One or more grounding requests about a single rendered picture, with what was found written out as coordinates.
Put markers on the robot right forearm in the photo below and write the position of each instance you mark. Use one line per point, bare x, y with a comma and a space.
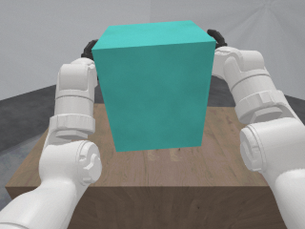
255, 95

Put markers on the robot left forearm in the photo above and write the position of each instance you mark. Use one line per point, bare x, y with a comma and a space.
74, 98

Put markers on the left robot hand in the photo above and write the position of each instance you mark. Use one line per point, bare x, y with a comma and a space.
87, 53

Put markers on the right robot hand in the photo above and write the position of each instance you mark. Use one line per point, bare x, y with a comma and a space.
218, 37

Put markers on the robot right upper arm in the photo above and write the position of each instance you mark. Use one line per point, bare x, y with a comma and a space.
276, 149

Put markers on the pedestal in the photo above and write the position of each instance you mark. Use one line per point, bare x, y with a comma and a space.
200, 187

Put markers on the carton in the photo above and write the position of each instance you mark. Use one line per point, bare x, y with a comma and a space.
155, 80

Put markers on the robot left upper arm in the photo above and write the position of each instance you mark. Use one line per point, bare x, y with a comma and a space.
66, 169

